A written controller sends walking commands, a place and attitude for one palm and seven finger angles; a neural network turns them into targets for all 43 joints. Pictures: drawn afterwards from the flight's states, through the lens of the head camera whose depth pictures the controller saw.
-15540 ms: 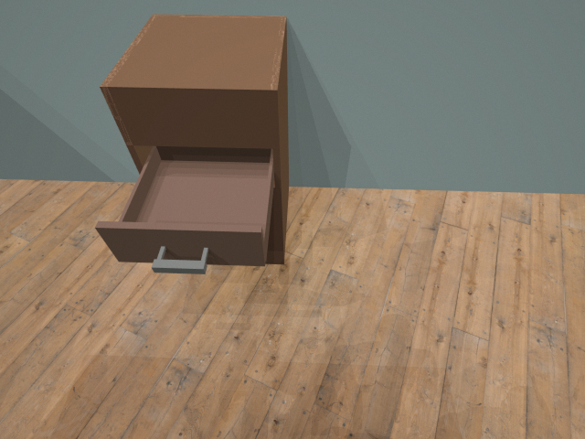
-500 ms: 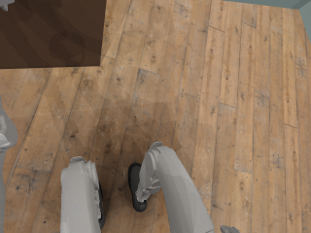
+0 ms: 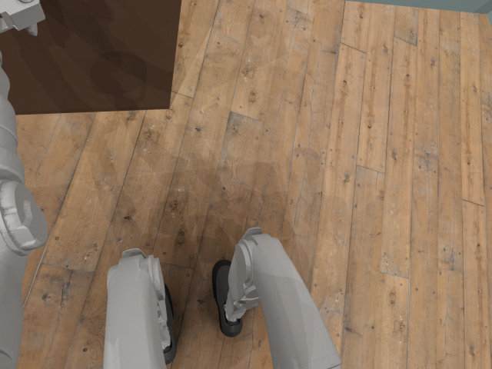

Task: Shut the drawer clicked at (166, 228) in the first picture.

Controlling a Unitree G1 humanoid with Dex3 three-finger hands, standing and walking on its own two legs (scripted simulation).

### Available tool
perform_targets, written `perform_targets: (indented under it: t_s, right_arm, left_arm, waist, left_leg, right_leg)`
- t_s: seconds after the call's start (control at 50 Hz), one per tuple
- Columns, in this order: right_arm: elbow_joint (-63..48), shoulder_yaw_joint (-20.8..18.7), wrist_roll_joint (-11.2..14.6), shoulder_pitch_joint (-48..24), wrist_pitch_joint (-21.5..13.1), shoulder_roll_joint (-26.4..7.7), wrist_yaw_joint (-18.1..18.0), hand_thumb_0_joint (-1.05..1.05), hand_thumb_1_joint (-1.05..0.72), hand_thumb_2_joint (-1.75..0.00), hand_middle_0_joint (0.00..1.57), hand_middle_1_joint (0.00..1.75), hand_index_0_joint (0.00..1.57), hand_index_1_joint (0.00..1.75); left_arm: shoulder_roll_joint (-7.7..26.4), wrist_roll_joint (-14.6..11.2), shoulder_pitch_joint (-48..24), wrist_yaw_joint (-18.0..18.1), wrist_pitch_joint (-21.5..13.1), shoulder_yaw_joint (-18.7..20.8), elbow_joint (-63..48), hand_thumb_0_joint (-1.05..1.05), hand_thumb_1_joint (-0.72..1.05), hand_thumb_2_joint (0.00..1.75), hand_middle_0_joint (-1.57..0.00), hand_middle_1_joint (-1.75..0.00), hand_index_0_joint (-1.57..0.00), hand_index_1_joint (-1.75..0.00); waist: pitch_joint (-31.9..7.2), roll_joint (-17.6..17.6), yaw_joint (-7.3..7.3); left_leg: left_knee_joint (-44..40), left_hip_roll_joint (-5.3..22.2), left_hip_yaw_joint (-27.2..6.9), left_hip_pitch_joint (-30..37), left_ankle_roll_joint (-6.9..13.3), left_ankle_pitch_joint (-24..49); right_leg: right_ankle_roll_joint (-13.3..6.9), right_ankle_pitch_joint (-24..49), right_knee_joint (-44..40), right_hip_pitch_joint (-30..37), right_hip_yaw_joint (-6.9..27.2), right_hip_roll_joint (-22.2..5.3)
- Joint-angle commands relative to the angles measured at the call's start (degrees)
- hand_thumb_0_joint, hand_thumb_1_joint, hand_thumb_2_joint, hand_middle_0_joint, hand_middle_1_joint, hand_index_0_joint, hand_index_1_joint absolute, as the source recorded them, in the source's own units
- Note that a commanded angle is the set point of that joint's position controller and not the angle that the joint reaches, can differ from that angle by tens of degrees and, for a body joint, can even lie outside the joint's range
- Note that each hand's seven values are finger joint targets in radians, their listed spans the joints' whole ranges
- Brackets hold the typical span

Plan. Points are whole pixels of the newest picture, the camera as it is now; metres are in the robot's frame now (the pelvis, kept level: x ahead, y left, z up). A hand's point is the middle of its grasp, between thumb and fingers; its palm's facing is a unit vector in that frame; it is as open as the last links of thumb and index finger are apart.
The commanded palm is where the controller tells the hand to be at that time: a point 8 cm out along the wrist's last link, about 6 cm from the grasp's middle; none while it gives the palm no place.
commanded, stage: pull the fist back off the drawer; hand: left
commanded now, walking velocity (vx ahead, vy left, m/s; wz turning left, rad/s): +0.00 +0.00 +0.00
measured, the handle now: out of the picture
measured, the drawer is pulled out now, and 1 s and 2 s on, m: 0.00 0.00 0.00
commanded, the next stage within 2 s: draw the hand back to the body in 0.18 s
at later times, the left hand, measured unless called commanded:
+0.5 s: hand (7, 14) +0.51 +0.21 +0.09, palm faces +0.06 -0.99 -0.12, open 3.2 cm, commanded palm +0.48 +0.25 +0.11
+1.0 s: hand out of the picture +0.35 +0.24 +0.24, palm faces +0.25 -0.93 -0.29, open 3.3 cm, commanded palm +0.33 +0.29 +0.28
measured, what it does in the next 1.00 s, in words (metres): rises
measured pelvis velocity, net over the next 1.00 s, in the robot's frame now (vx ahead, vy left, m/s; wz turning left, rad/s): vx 0.10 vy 0.00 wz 0.12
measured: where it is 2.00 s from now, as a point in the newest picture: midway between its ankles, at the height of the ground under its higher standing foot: (196, 323)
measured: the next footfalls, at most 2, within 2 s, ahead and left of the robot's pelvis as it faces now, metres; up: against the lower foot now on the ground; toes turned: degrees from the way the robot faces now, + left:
none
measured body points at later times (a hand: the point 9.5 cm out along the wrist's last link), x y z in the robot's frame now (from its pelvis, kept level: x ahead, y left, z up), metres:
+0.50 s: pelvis +0.04 -0.01 +0.07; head +0.26 +0.03 +0.46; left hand +0.50 +0.27 +0.10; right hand +0.13 -0.25 -0.06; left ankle +0.07 +0.08 -0.47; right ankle +0.11 -0.11 -0.47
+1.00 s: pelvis +0.10 +0.00 +0.22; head +0.14 +0.01 +0.67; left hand +0.34 +0.29 +0.26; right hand +0.29 -0.21 +0.14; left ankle +0.07 +0.08 -0.47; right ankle +0.11 -0.11 -0.47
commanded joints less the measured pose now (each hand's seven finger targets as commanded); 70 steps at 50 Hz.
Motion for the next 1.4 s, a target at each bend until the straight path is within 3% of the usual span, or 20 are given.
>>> perform_targets:
  t_s: [0.0,0.1,0.18,0.26,0.32,0.36,0.38,0.46,0.52,0.58,0.66,0.76,0.78,0.8,0.84,0.94,1.08,1.16,1.22,1.38]
  right_arm:
    - [-1.4,-6.3,-0.1,11.9,0.8,-14.8,-0.4,0.00,-0.90,-0.90,0.20,0.30,0.20,0.30]
    - [-2.2,-6.7,0.3,10.8,2.0,-13.9,-0.2,0.00,-0.90,-0.90,0.20,0.30,0.20,0.30]
    - [-2.7,-6.7,0.3,10.4,2.6,-13.0,-0.4,0.00,-0.90,-0.90,0.20,0.30,0.20,0.30]
    - [-3.1,-7.1,0.4,9.9,3.3,-12.4,-0.2,0.00,-0.90,-0.90,0.20,0.30,0.20,0.30]
    - [-7.6,-8.5,1.9,8.3,3.9,-12.3,0.3,0.00,-0.90,-0.90,0.20,0.30,0.20,0.30]
    - [-10.0,-9.0,3.4,7.1,3.9,-11.6,0.8,0.00,-0.90,-0.90,0.20,0.30,0.20,0.30]
    - [-10.8,-9.3,4.3,6.3,3.8,-11.2,0.8,0.00,-0.90,-0.90,0.20,0.30,0.20,0.30]
    - [-11.2,-9.5,7.2,3.0,1.3,-10.2,-0.4,0.00,-0.90,-0.90,0.20,0.30,0.20,0.30]
    - [-8.9,-9.5,7.7,1.5,-1.8,-9.3,-2.2,0.00,-0.90,-0.90,0.20,0.30,0.20,0.30]
    - [-6.7,-9.6,7.3,0.6,-4.6,-8.5,-3.3,0.00,-0.90,-0.90,0.20,0.30,0.20,0.30]
    - [-7.3,-10.1,7.0,0.0,-6.3,-8.0,-3.3,0.00,-0.90,-0.90,0.20,0.30,0.20,0.30]
    - [-12.2,-9.9,7.6,-2.5,-5.5,-8.1,-3.6,0.00,-0.90,-0.90,0.20,0.30,0.20,0.30]
    - [-13.6,-10.1,7.8,-4.1,-2.3,-6.9,-4.4,0.00,-0.90,-0.90,0.20,0.30,0.20,0.30]
    - [-16.2,-9.9,8.0,-4.6,-1.3,-5.5,-5.1,0.00,-0.90,-0.90,0.20,0.30,0.20,0.30]
    - [-17.6,-9.3,7.9,-6.0,-1.1,-5.3,-6.1,0.00,-0.90,-0.90,0.20,0.30,0.20,0.30]
    - [-17.3,-7.9,7.4,-7.9,-2.6,-5.3,-9.2,0.00,-0.90,-0.90,0.20,0.30,0.20,0.30]
    - [-14.8,-7.3,7.3,-9.1,-7.3,-4.8,-8.9,0.00,-0.90,-0.90,0.20,0.30,0.20,0.30]
    - [-14.1,-7.3,7.1,-10.4,-8.8,-4.5,-7.7,0.00,-0.90,-0.90,0.20,0.30,0.20,0.30]
    - [-13.7,-7.5,6.7,-11.8,-9.4,-4.2,-7.4,0.00,-0.90,-0.90,0.20,0.30,0.20,0.30]
    - [-12.7,-7.4,6.2,-12.3,-13.5,-2.9,-6.5,0.00,-0.90,-0.90,0.20,0.30,0.20,0.30]
  left_arm:
    - [6.6,-2.6,-24.0,1.3,-3.5,2.6,-17.0,0.00,0.90,0.90,-1.40,-1.60,-1.40,-1.60]
    - [5.3,-3.2,-19.3,1.6,-4.3,3.0,-18.8,0.00,0.90,0.90,-1.40,-1.60,-1.40,-1.60]
    - [7.9,-2.9,-16.8,2.2,-5.8,6.0,-19.1,0.00,0.90,0.90,-1.40,-1.60,-1.40,-1.60]
    - [5.2,-3.6,-13.9,1.6,-7.1,4.9,-19.9,0.00,0.90,0.90,-1.40,-1.60,-1.40,-1.60]
    - [9.9,-6.2,-2.8,0.6,-6.6,9.5,-39.5,0.00,0.90,0.90,-1.40,-1.60,-1.40,-1.60]
    - [6.7,-8.6,8.9,-0.4,-3.8,7.6,-49.3,0.00,0.90,0.90,-1.40,-1.60,-1.40,-1.60]
    - [5.2,-9.7,14.5,-0.8,-1.8,6.8,-53.5,0.00,0.90,0.90,-1.40,-1.60,-1.40,-1.60]
    - [-3.7,-14.3,27.2,-1.2,5.9,1.6,-59.1,0.00,0.90,0.90,-1.40,-1.60,-1.40,-1.60]
    - [-8.1,-16.6,29.1,0.4,6.8,0.0,-58.3,0.00,0.90,0.90,-1.40,-1.60,-1.40,-1.60]
    - [-11.7,-16.6,30.7,1.3,3.5,-3.0,-56.0,0.00,0.90,0.90,-1.40,-1.60,-1.40,-1.60]
    - [-16.2,-14.8,39.6,-0.4,0.1,-9.0,-54.2,0.00,0.90,0.90,-1.40,-1.60,-1.40,-1.60]
    - [-13.5,-15.9,52.8,-2.7,1.5,-6.5,-57.0,0.00,0.90,0.90,-1.40,-1.60,-1.40,-1.60]
    - [-8.1,-9.0,57.8,3.8,6.8,-6.4,-57.1,0.00,0.90,0.90,-1.40,-1.60,-1.40,-1.60]
    - [-12.3,-8.8,58.9,7.1,9.4,-8.7,-63.0,0.00,0.90,0.90,-1.40,-1.60,-1.40,-1.60]
    - [-12.2,-8.3,62.1,10.6,12.0,-9.0,-69.5,0.00,0.90,0.90,-1.40,-1.60,-1.40,-1.60]
    - [-10.3,-6.9,59.5,17.4,15.7,-8.9,-77.6,0.00,0.90,0.90,-1.40,-1.60,-1.40,-1.60]
    - [-15.1,-6.9,74.4,17.4,18.1,-11.8,-83.2,0.00,0.90,0.90,-1.40,-1.60,-1.40,-1.60]
    - [-14.7,-7.7,86.7,16.2,18.7,-8.6,-87.0,0.00,0.90,0.90,-1.40,-1.60,-1.40,-1.60]
    - [-11.2,-8.0,88.5,16.0,18.2,-3.2,-92.7,0.00,0.90,0.90,-1.40,-1.60,-1.40,-1.60]
    - [-9.3,-8.3,93.3,16.0,16.0,1.4,-110.2,0.00,0.90,0.90,-1.40,-1.60,-1.40,-1.60]
  waist:
    - [-38.3,21.4,-0.85]
    - [-37.8,17.1,-0.09]
    - [-39.4,15.6,1.28]
    - [-41.0,15.1,1.91]
    - [-56.9,20.7,8.84]
    - [-61.4,20.1,11.01]
    - [-60.5,18.3,11.56]
    - [-48.1,6.3,9.58]
    - [-37.9,0.5,7.86]
    - [-30.3,2.8,7.96]
    - [-25.2,6.6,9.99]
    - [-21.0,4.3,13.44]
    - [-26.1,6.8,17.78]
    - [-23.0,6.6,16.10]
    - [-20.4,7.6,16.60]
    - [-12.4,2.0,14.98]
    - [-8.2,4.1,16.89]
    - [-3.2,-0.9,18.01]
    - [-1.8,-2.5,18.70]
    - [-1.7,6.7,19.58]
  left_leg:
    - [-17.3,1.6,-13.2,42.2,-5.0,9.6]
    - [-16.2,1.4,-10.8,39.3,-4.2,13.2]
    - [-14.0,0.8,-7.7,36.1,-3.6,17.7]
    - [-13.4,0.8,-7.0,37.3,-3.6,21.8]
    - [-18.1,0.4,-5.6,49.4,-4.6,30.8]
    - [-22.0,0.4,-5.6,56.1,-5.3,36.4]
    - [-23.9,0.6,-5.5,57.3,-5.3,37.3]
    - [-29.6,0.3,-4.1,51.7,-3.3,28.0]
    - [-32.0,0.0,-2.6,47.6,-2.7,20.9]
    - [-35.2,-0.6,-1.6,51.1,-3.4,18.2]
    - [-41.0,-1.1,-1.2,61.2,-4.2,21.6]
    - [-48.1,-1.3,-0.4,66.8,-4.1,24.8]
    - [-54.0,-1.2,0.0,73.8,-4.9,28.0]
    - [-56.0,-0.8,0.0,77.0,-5.2,29.1]
    - [-58.5,0.0,-1.3,79.9,-5.6,30.7]
    - [-65.5,1.0,-2.5,83.3,-4.4,24.6]
    - [-72.2,1.9,-3.4,96.0,-5.7,38.2]
    - [-75.5,2.1,-2.9,97.6,-5.8,40.7]
    - [-77.1,1.8,-1.4,97.6,-5.1,39.2]
    - [-79.6,1.2,-0.8,102.6,-5.4,43.0]
  right_leg:
    - [0.1,4.7,-8.1,10.9,5.7,2.1]
    - [0.3,5.7,-9.1,14.8,6.6,2.4]
    - [0.3,7.5,-9.5,19.7,7.7,2.7]
    - [0.3,10.1,-9.8,21.8,8.0,2.8]
    - [-0.1,17.9,-13.0,35.0,9.6,2.9]
    - [-0.2,22.8,-15.9,41.6,9.8,2.9]
    - [-0.1,24.1,-17.7,44.4,9.5,2.8]
    - [1.3,23.5,-25.7,53.0,10.5,2.6]
    - [2.3,18.7,-30.5,54.9,11.7,2.3]
    - [2.1,14.4,-33.7,53.2,11.1,2.2]
    - [1.1,15.6,-37.3,54.4,9.5,2.6]
    - [0.8,19.5,-42.3,64.7,9.1,2.4]
    - [-0.4,19.3,-45.5,71.9,10.7,0.4]
    - [-0.2,20.3,-47.3,72.3,10.1,0.5]
    - [-0.2,20.2,-48.9,73.0,9.6,0.2]
    - [0.1,18.6,-55.3,79.5,9.4,0.1]
    - [0.1,24.8,-62.4,87.2,8.7,-0.3]
    - [0.4,27.6,-66.2,91.9,8.4,0.0]
    - [0.5,29.7,-68.2,95.1,8.7,-0.4]
    - [0.4,31.7,-71.3,98.7,9.6,-0.1]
